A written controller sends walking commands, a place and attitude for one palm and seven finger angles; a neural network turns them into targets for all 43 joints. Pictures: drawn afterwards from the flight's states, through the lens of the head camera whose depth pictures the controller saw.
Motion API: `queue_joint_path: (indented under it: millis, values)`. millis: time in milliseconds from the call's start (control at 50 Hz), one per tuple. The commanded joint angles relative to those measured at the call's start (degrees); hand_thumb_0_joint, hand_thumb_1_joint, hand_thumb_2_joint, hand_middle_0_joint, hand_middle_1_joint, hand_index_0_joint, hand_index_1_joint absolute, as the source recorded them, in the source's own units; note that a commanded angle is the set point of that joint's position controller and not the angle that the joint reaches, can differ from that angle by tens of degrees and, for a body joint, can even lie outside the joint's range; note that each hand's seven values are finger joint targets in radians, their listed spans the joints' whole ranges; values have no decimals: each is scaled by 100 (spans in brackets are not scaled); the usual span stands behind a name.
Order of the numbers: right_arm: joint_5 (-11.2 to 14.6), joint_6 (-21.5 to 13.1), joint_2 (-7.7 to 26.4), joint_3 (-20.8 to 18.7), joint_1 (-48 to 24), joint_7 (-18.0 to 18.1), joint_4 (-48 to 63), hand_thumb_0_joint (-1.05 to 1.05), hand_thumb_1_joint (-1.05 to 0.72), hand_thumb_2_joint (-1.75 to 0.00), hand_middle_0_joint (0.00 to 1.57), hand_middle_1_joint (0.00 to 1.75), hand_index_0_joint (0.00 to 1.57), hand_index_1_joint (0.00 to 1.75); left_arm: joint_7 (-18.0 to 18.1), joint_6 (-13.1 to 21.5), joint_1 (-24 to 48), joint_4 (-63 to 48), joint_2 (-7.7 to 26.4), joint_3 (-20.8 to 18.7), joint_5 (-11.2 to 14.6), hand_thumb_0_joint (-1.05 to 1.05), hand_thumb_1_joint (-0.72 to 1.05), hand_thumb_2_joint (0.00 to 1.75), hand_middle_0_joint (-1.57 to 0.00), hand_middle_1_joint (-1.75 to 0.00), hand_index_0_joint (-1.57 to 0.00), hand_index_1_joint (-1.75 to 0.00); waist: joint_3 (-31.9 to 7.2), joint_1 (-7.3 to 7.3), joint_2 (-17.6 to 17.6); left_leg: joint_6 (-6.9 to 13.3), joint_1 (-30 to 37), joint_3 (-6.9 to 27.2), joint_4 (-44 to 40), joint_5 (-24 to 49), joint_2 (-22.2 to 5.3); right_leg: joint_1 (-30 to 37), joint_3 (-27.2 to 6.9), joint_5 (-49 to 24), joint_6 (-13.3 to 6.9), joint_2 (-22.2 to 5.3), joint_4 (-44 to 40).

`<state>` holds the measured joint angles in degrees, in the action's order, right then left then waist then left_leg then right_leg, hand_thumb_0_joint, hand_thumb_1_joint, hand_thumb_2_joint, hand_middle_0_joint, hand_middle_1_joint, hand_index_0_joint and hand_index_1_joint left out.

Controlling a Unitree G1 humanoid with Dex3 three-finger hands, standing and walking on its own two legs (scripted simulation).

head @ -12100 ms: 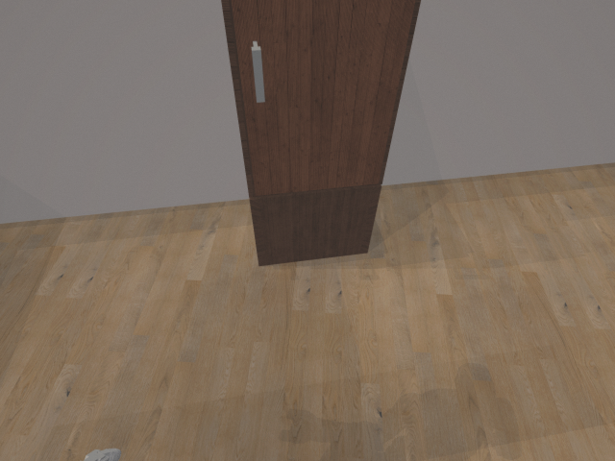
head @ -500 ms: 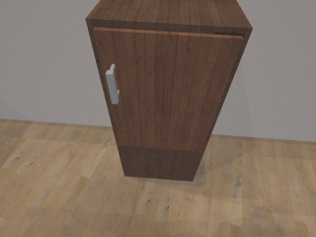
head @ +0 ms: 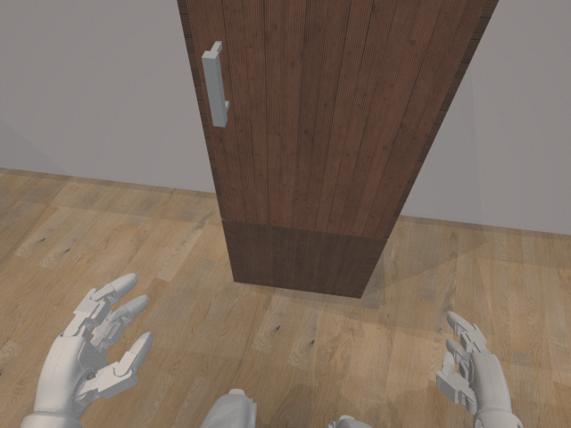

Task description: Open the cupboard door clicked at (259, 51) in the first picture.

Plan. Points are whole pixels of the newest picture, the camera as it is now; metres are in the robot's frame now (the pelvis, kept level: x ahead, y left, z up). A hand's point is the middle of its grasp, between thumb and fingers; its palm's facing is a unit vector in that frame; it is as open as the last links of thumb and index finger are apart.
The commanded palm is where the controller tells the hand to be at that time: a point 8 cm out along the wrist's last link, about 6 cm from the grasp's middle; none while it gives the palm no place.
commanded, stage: raise the hand with hooked fingers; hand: left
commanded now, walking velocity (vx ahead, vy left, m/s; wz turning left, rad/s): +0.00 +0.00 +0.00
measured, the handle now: (218, 85) +0.61 +0.18 +0.14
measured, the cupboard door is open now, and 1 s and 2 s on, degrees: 0 0 0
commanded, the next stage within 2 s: move the hooked fingers beside the handle in 1.64 s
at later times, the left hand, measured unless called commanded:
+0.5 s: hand (98, 297) +0.24 +0.25 +0.09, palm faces -0.02 -1.00 -0.06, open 11.8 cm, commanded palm +0.22 +0.31 +0.10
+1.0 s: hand (53, 238) +0.28 +0.30 +0.15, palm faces +0.01 -1.00 -0.04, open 13.9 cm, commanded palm +0.26 +0.34 +0.15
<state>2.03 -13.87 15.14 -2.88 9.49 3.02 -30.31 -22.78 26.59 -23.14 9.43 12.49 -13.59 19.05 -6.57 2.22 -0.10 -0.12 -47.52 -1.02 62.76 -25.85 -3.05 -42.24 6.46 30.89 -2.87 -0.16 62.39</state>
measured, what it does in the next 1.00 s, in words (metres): rises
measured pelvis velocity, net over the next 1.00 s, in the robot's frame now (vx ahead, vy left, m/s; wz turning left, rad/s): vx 0.01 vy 0.03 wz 0.01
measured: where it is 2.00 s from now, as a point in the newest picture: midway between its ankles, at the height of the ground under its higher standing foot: outside the picture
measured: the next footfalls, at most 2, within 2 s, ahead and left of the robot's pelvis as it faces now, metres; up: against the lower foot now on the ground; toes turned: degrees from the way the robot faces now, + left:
none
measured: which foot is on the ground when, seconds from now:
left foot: down 0.00-1.00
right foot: down 0.00-1.00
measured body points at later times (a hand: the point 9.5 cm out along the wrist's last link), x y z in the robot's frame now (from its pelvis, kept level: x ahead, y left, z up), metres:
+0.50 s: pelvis +0.00 +0.03 +0.03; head +0.04 +0.03 +0.48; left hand +0.23 +0.30 +0.09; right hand +0.15 -0.23 -0.05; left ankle +0.05 +0.12 -0.66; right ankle +0.01 -0.09 -0.66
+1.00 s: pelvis +0.01 +0.03 +0.05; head +0.02 +0.03 +0.50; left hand +0.27 +0.35 +0.15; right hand +0.19 -0.20 -0.02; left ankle +0.05 +0.12 -0.66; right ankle +0.01 -0.09 -0.66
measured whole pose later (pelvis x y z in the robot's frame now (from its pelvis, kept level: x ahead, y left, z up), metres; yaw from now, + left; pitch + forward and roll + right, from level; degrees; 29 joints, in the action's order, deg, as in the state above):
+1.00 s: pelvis +0.01 +0.03 +0.05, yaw +0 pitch +4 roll -3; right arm 3.0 -12.9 15.1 3.6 14.5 5.5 -33.3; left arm -27.8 9.5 -0.4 16.9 23.7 -22.0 20.1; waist -2.9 1.3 -2.1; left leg 2.1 -29.5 -1.8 44.2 -18.7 -1.6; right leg -23.0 5.9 21.2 -0.4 -0.2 40.4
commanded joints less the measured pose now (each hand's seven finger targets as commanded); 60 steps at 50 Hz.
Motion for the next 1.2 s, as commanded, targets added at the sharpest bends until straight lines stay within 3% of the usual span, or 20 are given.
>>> queue_joint_path:
  millis: [0, 60, 80, 140, 180, 240, 280, 320, 360, 460, 500, 560, 680, 720, 920, 1040, 1120, 1180]
  values:
    - [-30, -310, 610, -54, 166, 187, 600, 0, -90, -90, 20, 30, 20, 30, 125, 472, 1443, -2268, 1036, -124, -49, 0, 34, 66, -24, -66, -24, -66, -932, -522, -409, 249, 1114, 283, -728, 983, 171, 86, -845, -1031, 211, 95, -1458]
    - [2, -338, 650, -5, 160, 235, 500, 0, -90, -90, 20, 30, 20, 30, 18, 162, 1239, -1752, 1189, -265, -54, 0, 27, 63, -25, -70, -25, -70, -789, -491, -386, 233, 1020, 319, -898, 735, 190, 148, -800, -657, 220, 91, -1664]
    - [18, -320, 667, 16, 122, 241, 493, 0, -90, -90, 20, 30, 20, 30, -45, -20, 1161, -1435, 1295, -432, 17, 0, 25, 62, -25, -72, -25, -72, -722, -400, -350, 216, 992, 349, -951, 753, 196, 237, -781, -632, 197, 125, -1691]
    - [50, -302, 632, 50, 52, 230, 613, 0, -90, -90, 20, 30, 20, 30, -64, -377, 883, -1513, 1401, -662, 120, 0, 18, 59, -25, -76, -25, -76, -1096, -195, -436, 203, 1281, 317, -1259, 897, 217, 667, -681, -752, 209, 72, -1830]
    - [36, -288, 608, 62, 3, 217, 649, 0, -90, -90, 20, 30, 20, 30, -12, -553, 739, -1327, 1458, -873, 210, 0, 13, 57, -25, -80, -25, -80, -1159, -72, -207, 196, 1372, 354, -1394, 1120, 229, 903, -576, -1029, 199, 124, -1813]
    - [29, -297, 583, 81, 43, 175, 651, 0, -90, -90, 20, 30, 20, 30, 123, -537, 781, -1518, 1326, -793, 219, 0, 6, 54, -26, -84, -26, -84, -1034, -117, -332, 175, 1547, 314, -1578, 1119, 229, 868, -440, -1118, 220, 127, -1870]
    - [16, -307, 637, 96, 66, 166, 639, 0, -90, -90, 20, 30, 20, 30, 171, -512, 940, -1367, 1340, -754, 193, 0, 1, 52, -26, -87, -26, -87, -722, -163, -95, 180, 1511, 368, -1683, 968, 221, 755, -390, -948, 202, 176, -1932]
    - [29, -337, 680, 96, 164, 162, 609, 0, -90, -90, 20, 30, 20, 30, 168, -441, 1088, -1371, 1408, -752, 158, 0, -3, 50, -27, -90, -27, -90, -744, -213, -242, 172, 1611, 340, -1746, 848, 225, 740, -404, -827, 212, 151, -2002]
    - [42, -361, 730, 107, 219, 170, 605, 0, -90, -90, 20, 30, 20, 30, 163, -437, 1225, -1335, 1436, -699, 107, 0, -8, 48, -27, -93, -27, -93, -674, -262, -168, 175, 1697, 378, -1867, 731, 205, 695, -327, -753, 211, 160, -2026]
    - [65, -409, 787, 133, 275, 212, 596, 0, -90, -90, 20, 30, 20, 30, 105, -481, 1645, -1460, 1697, -871, 154, 0, -20, 43, -28, -100, -28, -100, -838, -218, -408, 167, 2042, 397, -2065, 867, 207, 964, -309, -966, 181, 154, -2119]
    - [59, -403, 802, 149, 272, 220, 585, 0, -90, -90, 20, 30, 20, 30, 80, -548, 1812, -1427, 1815, -971, 177, 0, -24, 41, -28, -103, -28, -103, -812, -201, -504, 157, 2162, 416, -2138, 978, 207, 1057, -285, -1125, 157, 171, -2148]
    - [80, -411, 796, 159, 284, 213, 571, 0, -90, -90, 20, 30, 20, 30, 60, -638, 1812, -1383, 1728, -893, 159, 0, -31, 38, -29, -108, -29, -108, -815, -206, -640, 136, 2410, 438, -2254, 1160, 185, 1115, -219, -1339, 155, 186, -2196]
    - [72, -331, 859, 202, 307, 234, 571, 0, -90, -90, 20, 30, 20, 30, -89, -977, 2344, -1081, 2019, -1090, 183, 0, -45, 32, -30, -117, -30, -117, -678, -197, -591, 125, 2615, 466, -2422, 1392, 202, 1346, -200, -1643, 128, 229, -2368]
    - [96, -284, 852, 213, 280, 260, 572, 0, -90, -90, 20, 30, 20, 30, -163, -1093, 2528, -887, 2043, -1126, 210, 0, -50, 30, -30, -120, -30, -120, -584, -226, -414, 131, 2615, 447, -2491, 1313, 201, 1359, -203, -1613, 153, 221, -2478]
    - [112, -228, 857, 273, 232, 328, 529, 0, -90, -90, 20, 30, 20, 30, -541, -1325, 3556, -512, 2502, -1392, 258, 0, -50, 30, -30, -120, -30, -120, -818, -194, -667, 145, 3087, 409, -2656, 1633, 229, 1716, -273, -1926, 114, 215, -2746]
    - [143, -193, 889, 288, 231, 381, 500, 0, -90, -90, 20, 30, 20, 30, -662, -1470, 4059, -65, 2746, -1539, 285, 0, -50, 30, -30, -120, -30, -120, -662, -210, -469, 163, 3117, 424, -2841, 1424, 241, 1794, -296, -1746, 125, 204, -2961]
    - [147, -167, 907, 303, 261, 386, 489, 0, -90, -90, 20, 30, 20, 30, -737, -1551, 4372, 168, 2971, -1634, 252, 0, -50, 30, -30, -120, -30, -120, -701, -189, -580, 169, 3169, 390, -2888, 1456, 263, 1914, -340, -1779, 114, 196, -3052]
    - [149, -162, 919, 281, 297, 357, 528, 0, -90, -90, 20, 30, 20, 30, -849, -1609, 4028, 528, 2718, -1510, 332, 0, -50, 30, -30, -120, -30, -120, -572, -163, -263, 189, 3055, 355, -2871, 1468, 283, 1930, -377, -1831, 120, 202, -3098]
